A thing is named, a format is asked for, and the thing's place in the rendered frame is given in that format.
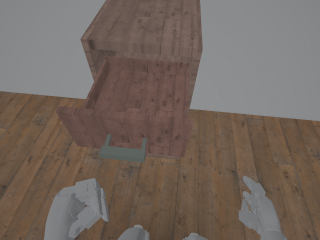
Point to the drawer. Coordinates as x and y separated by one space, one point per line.
132 99

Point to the robot right forearm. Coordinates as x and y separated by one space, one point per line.
272 235

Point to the left robot hand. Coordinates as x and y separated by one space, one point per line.
69 204

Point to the right robot hand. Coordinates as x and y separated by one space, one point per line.
263 216

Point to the left robot shin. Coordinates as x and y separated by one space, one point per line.
138 226

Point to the handle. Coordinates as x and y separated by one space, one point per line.
122 153

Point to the left robot thigh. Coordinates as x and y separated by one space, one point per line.
135 233

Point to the cabinet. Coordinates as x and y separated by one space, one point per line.
161 30

